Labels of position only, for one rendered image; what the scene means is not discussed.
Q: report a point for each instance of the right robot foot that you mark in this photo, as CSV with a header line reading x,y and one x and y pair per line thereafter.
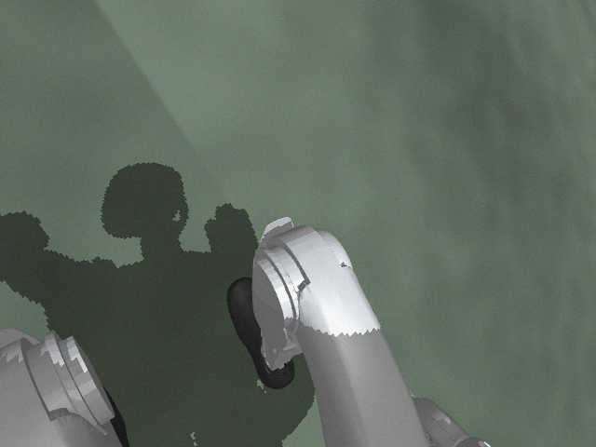
x,y
239,302

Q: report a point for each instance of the right robot hand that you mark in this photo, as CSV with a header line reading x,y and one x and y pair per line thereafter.
x,y
440,428

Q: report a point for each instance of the left robot foot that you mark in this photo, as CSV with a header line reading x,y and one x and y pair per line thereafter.
x,y
118,424

